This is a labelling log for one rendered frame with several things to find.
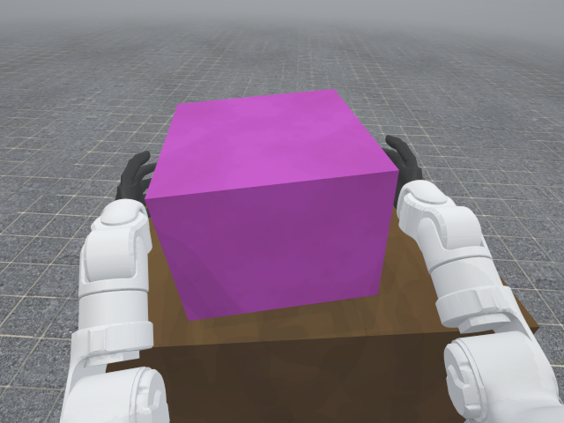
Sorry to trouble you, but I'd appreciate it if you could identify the robot right upper arm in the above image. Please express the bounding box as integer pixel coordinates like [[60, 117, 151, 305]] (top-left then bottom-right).
[[444, 330, 564, 423]]

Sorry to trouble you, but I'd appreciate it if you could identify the carton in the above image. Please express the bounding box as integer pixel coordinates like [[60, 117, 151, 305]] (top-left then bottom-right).
[[145, 89, 399, 321]]

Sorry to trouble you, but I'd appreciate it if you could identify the pedestal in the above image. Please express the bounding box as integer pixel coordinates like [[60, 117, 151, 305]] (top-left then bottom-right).
[[106, 176, 539, 423]]

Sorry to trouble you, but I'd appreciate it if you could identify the right robot hand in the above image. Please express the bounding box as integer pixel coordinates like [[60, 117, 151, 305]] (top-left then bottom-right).
[[382, 135, 422, 208]]

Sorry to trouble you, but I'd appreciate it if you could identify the left robot hand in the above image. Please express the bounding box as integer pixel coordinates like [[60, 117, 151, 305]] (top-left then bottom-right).
[[115, 151, 157, 218]]

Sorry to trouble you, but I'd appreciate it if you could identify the robot right forearm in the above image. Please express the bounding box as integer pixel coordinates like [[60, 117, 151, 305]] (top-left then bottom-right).
[[397, 180, 559, 400]]

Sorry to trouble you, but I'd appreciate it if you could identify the robot left upper arm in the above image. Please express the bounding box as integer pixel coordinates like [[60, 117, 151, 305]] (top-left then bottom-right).
[[63, 367, 169, 423]]

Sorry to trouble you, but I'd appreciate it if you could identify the robot left forearm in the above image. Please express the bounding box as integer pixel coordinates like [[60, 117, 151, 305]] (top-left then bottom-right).
[[60, 199, 153, 423]]

